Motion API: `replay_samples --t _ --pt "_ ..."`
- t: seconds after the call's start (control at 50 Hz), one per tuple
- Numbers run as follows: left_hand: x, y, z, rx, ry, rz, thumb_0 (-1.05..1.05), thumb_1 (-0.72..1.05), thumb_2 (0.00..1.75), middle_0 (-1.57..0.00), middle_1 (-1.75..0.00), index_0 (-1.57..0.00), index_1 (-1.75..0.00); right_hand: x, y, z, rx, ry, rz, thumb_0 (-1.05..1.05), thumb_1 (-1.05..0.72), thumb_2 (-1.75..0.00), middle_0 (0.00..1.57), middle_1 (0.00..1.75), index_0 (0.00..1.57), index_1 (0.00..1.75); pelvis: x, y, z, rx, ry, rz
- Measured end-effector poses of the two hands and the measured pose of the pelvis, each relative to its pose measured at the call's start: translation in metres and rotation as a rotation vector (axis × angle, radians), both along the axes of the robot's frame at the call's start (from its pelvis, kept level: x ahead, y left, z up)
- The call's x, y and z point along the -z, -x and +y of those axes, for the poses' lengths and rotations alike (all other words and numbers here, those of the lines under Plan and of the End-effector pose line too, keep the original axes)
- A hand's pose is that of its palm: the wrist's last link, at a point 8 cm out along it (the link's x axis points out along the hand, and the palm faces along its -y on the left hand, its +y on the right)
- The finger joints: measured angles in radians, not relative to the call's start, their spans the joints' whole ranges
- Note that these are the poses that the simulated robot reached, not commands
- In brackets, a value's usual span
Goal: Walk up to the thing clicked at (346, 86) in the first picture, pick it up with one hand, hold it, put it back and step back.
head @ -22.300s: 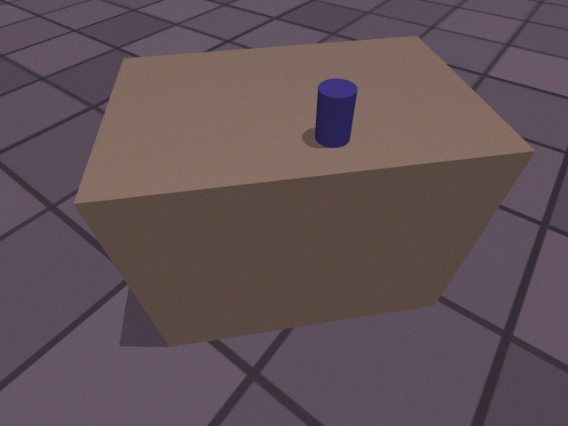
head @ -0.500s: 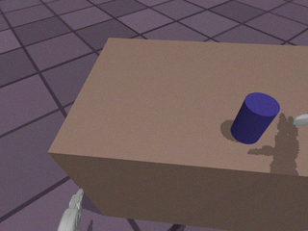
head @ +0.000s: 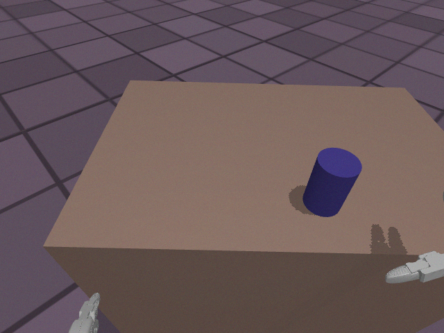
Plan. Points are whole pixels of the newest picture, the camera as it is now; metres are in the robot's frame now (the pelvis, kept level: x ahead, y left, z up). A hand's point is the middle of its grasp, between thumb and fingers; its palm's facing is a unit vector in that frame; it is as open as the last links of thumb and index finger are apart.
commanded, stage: sink last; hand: right
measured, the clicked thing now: (329, 183) +0.42 -0.21 +0.05
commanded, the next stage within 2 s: home in 0.58 s
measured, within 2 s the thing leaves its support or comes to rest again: neither
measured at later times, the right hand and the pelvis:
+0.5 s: hand (436, 309) +0.14 -0.21 +0.15, palm faces +0.36 +0.83 -0.43, open 17.5 cm; pelvis -0.04 +0.03 +0.00, yaw -2 degrees
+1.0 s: hand (381, 330) +0.15 -0.20 +0.04, palm faces +0.23 +0.93 -0.28, open 17.4 cm; pelvis -0.03 +0.01 +0.01, yaw -1 degrees
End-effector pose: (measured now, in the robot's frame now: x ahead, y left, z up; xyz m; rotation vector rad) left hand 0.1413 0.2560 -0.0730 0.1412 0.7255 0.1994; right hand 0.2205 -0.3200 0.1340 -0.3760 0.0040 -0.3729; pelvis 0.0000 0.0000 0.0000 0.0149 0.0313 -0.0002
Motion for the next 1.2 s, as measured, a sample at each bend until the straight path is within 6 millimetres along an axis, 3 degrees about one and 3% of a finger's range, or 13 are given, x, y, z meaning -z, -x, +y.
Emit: replay_samples --t 0.08,0.18,0.32,0.42,0.54,0.62,0.68,0.84,0.98,1.12,1.2 --pt "0.007 0.01 -0.005 0.009 0.006 0.051 0.0 -0.51 0.06 -0.06 -0.05 -0.06 -0.05 -0.016 0.037 0.019 -0.018 0.05 -0.052 -0.01 0.54 -0.05 0.07 0.06 0.07 0.05 -0.001 0.007 0.004 0.01 0.003 -0.023" --pt "-0.004 -0.001 -0.003 0.015 -0.01 -0.033 -0.01 -0.51 0.06 -0.06 -0.05 -0.07 -0.05 -0.037 0.072 0.028 0.01 0.118 -0.106 -0.01 0.55 -0.05 0.07 0.06 0.07 0.06 -0.002 0.012 0.008 0.024 0.009 -0.046" --pt "-0.022 -0.009 0.015 0.002 -0.024 -0.156 0.0 -0.5 0.05 -0.06 -0.05 -0.07 -0.05 -0.023 0.111 0.062 -0.03 0.035 -0.092 -0.01 0.57 -0.05 0.06 0.06 0.06 0.06 -0.003 0.017 0.014 0.031 0.022 -0.09" --pt "-0.009 0.01 0.025 -0.012 -0.028 -0.089 0.0 -0.5 0.05 -0.05 -0.05 -0.06 -0.05 -0.024 0.119 0.074 -0.062 0.041 -0.113 -0.01 0.57 -0.05 0.06 0.06 0.06 0.06 -0.003 0.028 0.023 0.037 0.028 -0.104" --pt "0.015 0.034 0.023 -0.01 0.0 0.016 0.0 -0.5 0.06 -0.05 -0.05 -0.06 -0.05 -0.05 0.122 0.06 -0.043 0.192 -0.148 -0.01 0.57 -0.05 0.07 0.06 0.07 0.06 -0.003 0.039 0.029 0.036 0.025 -0.101" --pt "0.017 0.033 0.022 -0.003 0.001 0.012 -0.01 -0.51 0.06 -0.05 -0.05 -0.06 -0.05 -0.069 0.125 0.048 -0.01 0.271 -0.2 -0.01 0.57 -0.05 0.07 0.06 0.07 0.06 -0.004 0.041 0.028 0.034 0.025 -0.104" --pt "0.008 0.022 0.016 0.023 0.0 -0.037 -0.01 -0.52 0.07 -0.05 -0.05 -0.06 -0.06 -0.068 0.125 0.045 0.0 0.26 -0.227 -0.01 0.56 -0.05 0.06 0.06 0.06 0.06 -0.005 0.04 0.026 0.031 0.026 -0.11" --pt "-0.016 0.008 -0.007 0.08 0.002 -0.106 -0.01 -0.39 0.22 -0.08 -0.11 -0.09 -0.11 -0.009 0.116 0.054 -0.047 0.043 -0.135 -0.01 0.53 -0.07 0.06 0.06 0.06 0.06 -0.008 0.03 0.019 0.023 0.029 -0.115" --pt "0.003 0.007 -0.036 0.102 0.055 -0.007 0.0 0.02 0.48 -0.13 -0.18 -0.13 -0.18 0.063 0.107 0.07 -0.079 -0.127 0.119 -0.01 0.54 -0.07 0.06 0.06 0.06 0.06 -0.008 0.029 0.013 0.022 0.021 -0.09" --pt "0.007 0.001 -0.026 0.063 0.021 0.015 0.0 0.51 0.71 -0.17 -0.24 -0.18 -0.24 0.123 0.115 0.078 -0.062 -0.199 0.403 -0.01 0.57 -0.05 0.06 0.05 0.06 0.05 -0.008 0.023 0.008 0.023 0.018 -0.069" --pt "0.003 -0.006 -0.023 0.068 -0.006 0.012 0.01 0.71 0.81 -0.18 -0.27 -0.19 -0.27 0.163 0.112 0.089 -0.062 -0.262 0.533 -0.01 0.58 -0.04 0.06 0.05 0.06 0.05 -0.008 0.02 0.01 0.023 0.019 -0.058"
